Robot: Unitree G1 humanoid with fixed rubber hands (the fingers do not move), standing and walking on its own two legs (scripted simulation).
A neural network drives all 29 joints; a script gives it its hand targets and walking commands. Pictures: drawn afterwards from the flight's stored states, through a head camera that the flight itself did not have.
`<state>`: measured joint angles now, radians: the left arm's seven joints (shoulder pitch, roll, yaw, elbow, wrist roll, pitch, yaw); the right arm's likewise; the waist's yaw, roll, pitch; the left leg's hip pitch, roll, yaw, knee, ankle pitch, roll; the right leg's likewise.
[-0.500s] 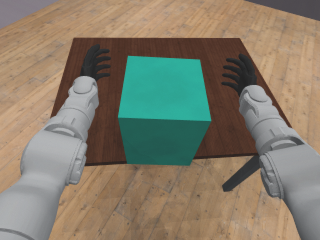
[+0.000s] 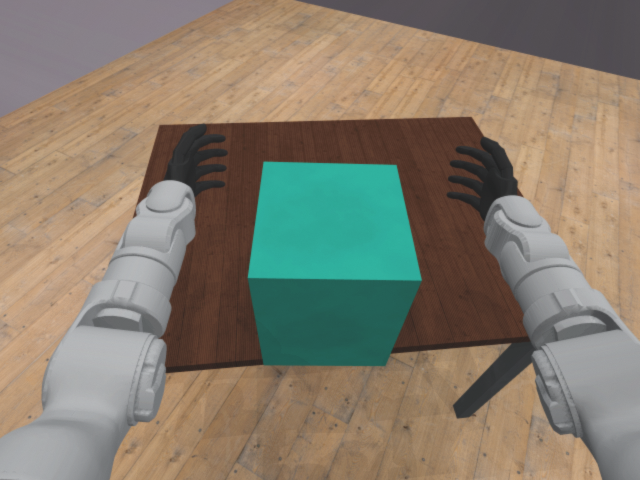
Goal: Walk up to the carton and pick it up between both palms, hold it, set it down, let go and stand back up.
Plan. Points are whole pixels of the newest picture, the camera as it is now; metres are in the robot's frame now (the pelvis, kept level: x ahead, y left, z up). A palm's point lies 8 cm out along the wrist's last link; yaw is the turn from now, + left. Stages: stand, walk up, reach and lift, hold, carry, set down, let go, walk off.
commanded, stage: set down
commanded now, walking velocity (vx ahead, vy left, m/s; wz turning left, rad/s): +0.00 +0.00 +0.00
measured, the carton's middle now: (327, 269) +0.43 +0.01 -0.02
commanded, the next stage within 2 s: none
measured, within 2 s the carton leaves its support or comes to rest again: neither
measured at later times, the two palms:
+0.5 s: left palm (165, 270) +0.35 +0.21 +0.08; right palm (481, 275) +0.36 -0.18 +0.08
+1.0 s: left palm (165, 343) +0.28 +0.21 +0.01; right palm (479, 346) +0.29 -0.19 +0.01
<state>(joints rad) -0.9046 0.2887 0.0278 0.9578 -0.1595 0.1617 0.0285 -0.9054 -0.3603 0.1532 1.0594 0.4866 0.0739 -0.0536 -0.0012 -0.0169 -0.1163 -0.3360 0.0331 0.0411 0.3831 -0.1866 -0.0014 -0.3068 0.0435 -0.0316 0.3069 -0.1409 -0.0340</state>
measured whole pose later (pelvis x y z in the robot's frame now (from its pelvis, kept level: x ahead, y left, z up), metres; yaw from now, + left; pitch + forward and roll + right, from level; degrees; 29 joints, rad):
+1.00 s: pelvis +0.00 +0.00 +0.00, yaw +1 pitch -1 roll +0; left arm -0.18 0.19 0.04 0.66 -0.12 -0.19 0.01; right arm -0.18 -0.17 0.05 0.72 0.25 -0.25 -0.05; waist 0.01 -0.04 -0.01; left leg -0.17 0.02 0.01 0.39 -0.21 0.00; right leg -0.15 0.03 -0.04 0.36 -0.20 -0.04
